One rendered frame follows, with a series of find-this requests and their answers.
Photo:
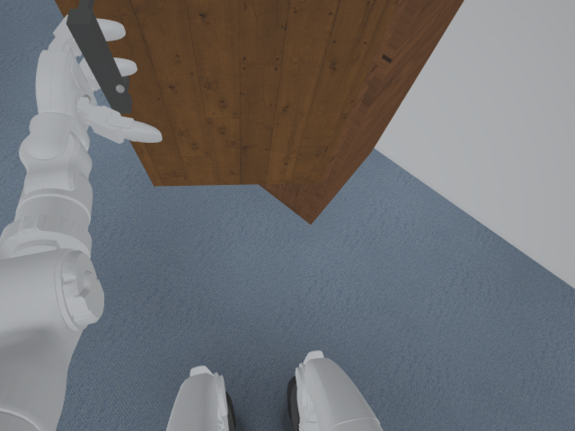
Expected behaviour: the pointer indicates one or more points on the cupboard door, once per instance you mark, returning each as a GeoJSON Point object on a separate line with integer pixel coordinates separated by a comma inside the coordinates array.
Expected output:
{"type": "Point", "coordinates": [243, 91]}

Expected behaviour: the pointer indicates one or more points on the right robot thigh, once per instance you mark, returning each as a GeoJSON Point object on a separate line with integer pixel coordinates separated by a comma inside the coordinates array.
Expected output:
{"type": "Point", "coordinates": [337, 402]}

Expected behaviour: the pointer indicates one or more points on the left robot upper arm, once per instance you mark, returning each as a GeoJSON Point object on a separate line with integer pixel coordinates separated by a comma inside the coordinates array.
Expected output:
{"type": "Point", "coordinates": [47, 299]}

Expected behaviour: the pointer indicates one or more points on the robot thigh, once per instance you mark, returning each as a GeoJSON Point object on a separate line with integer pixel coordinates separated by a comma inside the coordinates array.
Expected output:
{"type": "Point", "coordinates": [200, 403]}
{"type": "Point", "coordinates": [337, 402]}

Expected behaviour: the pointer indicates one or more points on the robot left hand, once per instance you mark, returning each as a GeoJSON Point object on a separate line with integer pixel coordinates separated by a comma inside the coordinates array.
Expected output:
{"type": "Point", "coordinates": [61, 84]}

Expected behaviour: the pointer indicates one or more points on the handle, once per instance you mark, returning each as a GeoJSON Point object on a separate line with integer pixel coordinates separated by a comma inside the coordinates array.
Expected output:
{"type": "Point", "coordinates": [89, 38]}

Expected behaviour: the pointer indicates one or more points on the robot left forearm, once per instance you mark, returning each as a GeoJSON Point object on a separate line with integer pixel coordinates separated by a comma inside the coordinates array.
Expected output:
{"type": "Point", "coordinates": [54, 210]}

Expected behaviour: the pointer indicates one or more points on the left robot thigh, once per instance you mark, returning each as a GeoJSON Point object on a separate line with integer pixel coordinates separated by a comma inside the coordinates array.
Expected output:
{"type": "Point", "coordinates": [200, 403]}

